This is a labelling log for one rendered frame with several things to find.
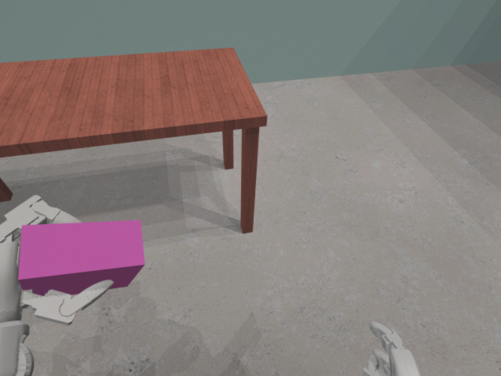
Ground left robot forearm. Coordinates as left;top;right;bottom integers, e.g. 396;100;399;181
0;320;34;376

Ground table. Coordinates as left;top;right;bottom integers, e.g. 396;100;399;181
0;48;267;234

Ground right robot hand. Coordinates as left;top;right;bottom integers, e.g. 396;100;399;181
363;321;421;376

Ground sponge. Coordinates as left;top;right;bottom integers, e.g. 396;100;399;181
18;220;145;296

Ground left robot hand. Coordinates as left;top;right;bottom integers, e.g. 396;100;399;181
0;195;114;326

